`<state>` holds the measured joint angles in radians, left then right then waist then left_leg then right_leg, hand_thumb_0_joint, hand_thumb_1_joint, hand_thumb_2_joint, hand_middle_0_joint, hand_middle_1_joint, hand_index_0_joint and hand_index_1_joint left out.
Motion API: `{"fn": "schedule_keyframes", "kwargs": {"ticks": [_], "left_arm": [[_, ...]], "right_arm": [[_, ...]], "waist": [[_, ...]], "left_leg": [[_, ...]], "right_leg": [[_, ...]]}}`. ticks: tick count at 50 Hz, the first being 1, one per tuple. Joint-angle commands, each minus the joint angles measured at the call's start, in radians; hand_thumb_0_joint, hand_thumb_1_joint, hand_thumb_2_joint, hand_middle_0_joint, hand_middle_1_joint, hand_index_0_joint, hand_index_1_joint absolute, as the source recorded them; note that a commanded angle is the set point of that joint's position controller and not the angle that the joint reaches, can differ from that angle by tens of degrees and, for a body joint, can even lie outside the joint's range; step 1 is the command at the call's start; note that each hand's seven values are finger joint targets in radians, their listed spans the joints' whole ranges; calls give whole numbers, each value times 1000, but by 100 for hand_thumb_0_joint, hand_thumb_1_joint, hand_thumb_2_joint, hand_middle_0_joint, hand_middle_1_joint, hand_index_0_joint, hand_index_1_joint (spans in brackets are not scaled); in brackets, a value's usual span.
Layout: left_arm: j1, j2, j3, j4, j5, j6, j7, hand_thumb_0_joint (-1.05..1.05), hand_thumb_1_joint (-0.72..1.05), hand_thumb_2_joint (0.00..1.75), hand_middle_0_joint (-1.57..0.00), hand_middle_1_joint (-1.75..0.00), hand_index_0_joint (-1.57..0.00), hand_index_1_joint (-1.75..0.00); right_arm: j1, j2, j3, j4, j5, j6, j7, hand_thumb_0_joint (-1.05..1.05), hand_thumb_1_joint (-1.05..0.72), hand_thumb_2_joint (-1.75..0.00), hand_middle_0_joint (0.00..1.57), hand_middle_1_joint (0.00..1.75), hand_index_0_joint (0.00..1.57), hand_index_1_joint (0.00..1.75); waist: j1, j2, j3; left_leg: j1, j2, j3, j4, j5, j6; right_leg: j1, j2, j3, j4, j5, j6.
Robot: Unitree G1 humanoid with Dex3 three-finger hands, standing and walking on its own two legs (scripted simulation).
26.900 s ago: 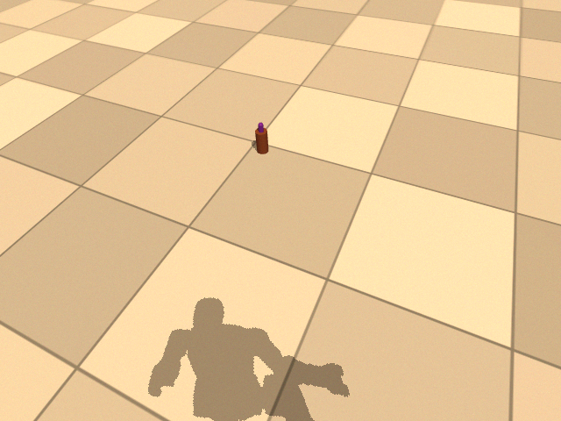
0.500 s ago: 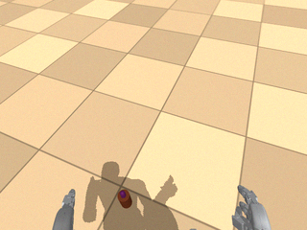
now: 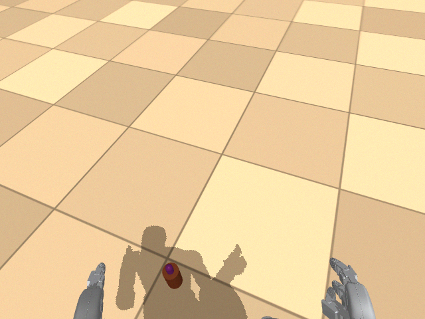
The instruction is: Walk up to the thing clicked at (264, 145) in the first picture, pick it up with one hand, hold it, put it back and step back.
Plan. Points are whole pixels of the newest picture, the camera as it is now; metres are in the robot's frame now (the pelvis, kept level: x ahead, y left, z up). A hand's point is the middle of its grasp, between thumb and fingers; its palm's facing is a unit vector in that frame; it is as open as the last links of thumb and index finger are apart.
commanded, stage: home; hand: left
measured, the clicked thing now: (171, 274) +0.40 +0.19 -0.63
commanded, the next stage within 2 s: stand in 0.74 s
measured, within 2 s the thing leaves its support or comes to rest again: neither
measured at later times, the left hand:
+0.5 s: hand (120, 309) +0.17 +0.19 -0.05, palm faces +0.10 -0.95 -0.28, open 17.5 cm
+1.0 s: hand (122, 305) +0.18 +0.19 -0.05, palm faces +0.10 -0.95 -0.28, open 16.3 cm
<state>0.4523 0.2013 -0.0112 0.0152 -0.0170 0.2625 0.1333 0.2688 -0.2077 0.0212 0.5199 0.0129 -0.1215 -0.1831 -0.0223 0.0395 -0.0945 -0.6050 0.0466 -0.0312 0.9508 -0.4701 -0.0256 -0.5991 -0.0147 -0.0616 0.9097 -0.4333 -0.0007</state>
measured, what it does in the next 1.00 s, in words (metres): stands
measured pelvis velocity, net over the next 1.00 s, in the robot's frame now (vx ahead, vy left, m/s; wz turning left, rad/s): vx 0.01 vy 0.01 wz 0.00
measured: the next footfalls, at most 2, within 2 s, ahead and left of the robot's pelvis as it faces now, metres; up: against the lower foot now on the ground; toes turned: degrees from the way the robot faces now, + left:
none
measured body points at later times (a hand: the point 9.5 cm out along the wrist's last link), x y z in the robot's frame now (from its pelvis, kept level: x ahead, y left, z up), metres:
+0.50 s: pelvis +0.01 +0.01 +0.00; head +0.03 +0.01 +0.45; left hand +0.17 +0.24 -0.03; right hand +0.17 -0.23 -0.08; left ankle +0.01 +0.13 -0.69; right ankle +0.02 -0.12 -0.69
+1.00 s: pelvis +0.01 +0.01 +0.00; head +0.04 +0.00 +0.45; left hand +0.17 +0.24 -0.03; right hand +0.17 -0.24 -0.08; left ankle +0.01 +0.13 -0.69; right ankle +0.02 -0.12 -0.69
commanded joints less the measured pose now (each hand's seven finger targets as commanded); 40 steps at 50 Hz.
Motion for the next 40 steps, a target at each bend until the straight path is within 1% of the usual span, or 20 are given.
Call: {"fn": "schedule_keyframes", "kwargs": {"ticks": [1,2,5,7,8,11,12,15,18,19,20,21,22,25,30,33,34,37,39,40], "left_arm": [[-30,122,72,-200,14,-53,15,0,-57,5,-5,-5,-5,-5],[40,67,37,-112,14,-45,7,0,-57,4,-5,-5,-5,-5],[-50,129,75,-235,13,-58,14,0,-55,6,-5,-6,-5,-6],[-24,105,54,-186,13,-50,11,0,-56,5,-5,-5,-5,-5],[-15,100,57,-190,12,-52,13,0,-58,4,-5,-5,-5,-5],[7,91,52,-180,15,-55,11,0,-58,4,-5,-5,-5,-5],[-46,123,66,-237,14,-59,15,0,-56,5,-5,-5,-5,-5],[5,82,40,-177,14,-54,12,0,-57,5,-5,-5,-5,-5],[-17,111,63,-218,16,-58,16,0,-56,5,-5,-5,-5,-5],[16,91,52,-167,16,-53,13,0,-57,4,-5,-5,-5,-5],[-17,116,65,-235,13,-58,15,0,-58,4,-5,-5,-5,-5],[-26,108,55,-210,15,-56,12,0,-56,5,-5,-5,-5,-5],[-13,108,61,-220,15,-56,15,0,-56,5,-5,-5,-5,-5],[-9,101,56,-197,13,-53,12,0,-57,5,-5,-5,-5,-5],[-7,107,59,-216,16,-51,12,0,-56,5,-5,-5,-5,-5],[6,98,56,-180,14,-47,11,0,-56,5,-5,-6,-5,-5],[-35,118,68,-233,15,-52,15,0,-56,5,-5,-5,-5,-5],[20,73,41,-154,14,-43,9,0,-54,6,-5,-6,-5,-6],[-40,124,74,-236,15,-51,15,0,-56,5,-5,-5,-5,-5],[-22,118,70,-205,16,-47,13,0,-59,3,-5,-5,-4,-5]], "right_arm": [[-72,-113,-43,-166,-1,-61,-12,0,-90,-90,20,30,20,30],[-72,-106,-38,-162,-2,-62,-8,0,-90,-90,20,30,20,30],[-62,-115,-46,-159,-1,-62,-10,0,-90,-90,20,30,20,30],[-62,-109,-40,-155,-1,-65,-9,0,-90,-90,20,30,20,30],[-65,-106,-40,-159,0,-66,-8,0,-90,-90,20,30,20,30],[-58,-108,-43,-162,-4,-64,-10,0,-90,-90,20,30,20,30],[-68,-120,-50,-173,-3,-66,-12,0,-90,-90,20,30,20,30],[-58,-106,-40,-158,-4,-68,-10,0,-90,-90,20,30,20,30],[-64,-119,-50,-165,-3,-71,-11,0,-90,-90,20,30,20,30],[-54,-109,-42,-153,-3,-68,-7,0,-90,-90,20,30,20,30],[-60,-111,-44,-161,-3,-67,-8,0,-90,-90,20,30,20,30],[-61,-116,-46,-162,-3,-68,-9,0,-90,-90,20,30,20,30],[-62,-117,-48,-170,-3,-70,-9,0,-90,-90,20,30,20,30],[-52,-110,-43,-155,-4,-67,-7,0,-90,-90,20,30,20,30],[-44,-111,-47,-153,-5,-66,-11,0,-90,-90,20,30,20,30],[-50,-110,-44,-154,-5,-63,-9,0,-90,-90,20,30,20,30],[-50,-112,-47,-157,-4,-63,-10,0,-90,-90,20,30,20,30],[-51,-110,-45,-156,-5,-63,-8,0,-90,-90,20,30,20,30],[-50,-113,-49,-156,-3,-61,-8,0,-90,-90,20,30,20,30],[-50,-111,-46,-153,-5,-61,-10,0,-90,-90,20,30,20,30]], "waist": [[3,-24,-83],[-1,-48,-59],[2,7,-117],[-8,-17,-80],[0,-21,-77],[0,-26,-116],[0,-21,-114],[-6,-28,-94],[4,-7,-113],[5,-5,-103],[12,11,-108],[-3,-4,-90],[2,-16,-123],[4,-5,-96],[1,-10,-135],[4,-2,-118],[3,-5,-120],[-4,-28,-114],[10,13,-134],[4,3,-120]], "left_leg": [[31,-47,39,-154,124,34],[17,-45,35,-161,110,35],[58,-40,28,-164,160,29],[40,-42,28,-159,149,31],[32,-41,27,-161,139,31],[48,-41,28,-152,174,30],[45,-43,30,-149,171,31],[38,-42,31,-152,153,32],[54,-37,20,-164,169,27],[43,-38,19,-163,170,26],[46,-40,22,-161,179,26],[44,-38,19,-164,165,27],[62,-35,20,-155,200,28],[40,-38,20,-157,191,27],[72,-34,21,-143,255,25],[53,-37,23,-140,260,25],[65,-35,24,-142,256,25],[58,-37,24,-139,256,27],[69,-36,23,-144,267,23],[69,-36,25,-140,266,24]], "right_leg": [[72,21,5,-182,102,-1],[66,25,-1,-179,89,-2],[84,28,-4,-159,134,-7],[68,27,-4,-163,126,-4],[69,28,-7,-165,115,-5],[87,28,-6,-158,148,-5],[84,26,-3,-163,148,-3],[72,27,-3,-164,133,-3],[82,31,-12,-149,138,-9],[81,32,-13,-144,140,-9],[80,30,-11,-149,149,-9],[69,31,-12,-149,138,-8],[89,32,-11,-148,167,-7],[79,30,-13,-142,163,-7],[97,32,-12,-134,218,-6],[96,29,-12,-135,227,-6],[97,29,-11,-137,223,-5],[97,30,-12,-137,224,-3],[102,29,-11,-132,230,-7],[97,29,-10,-139,229,-4]]}}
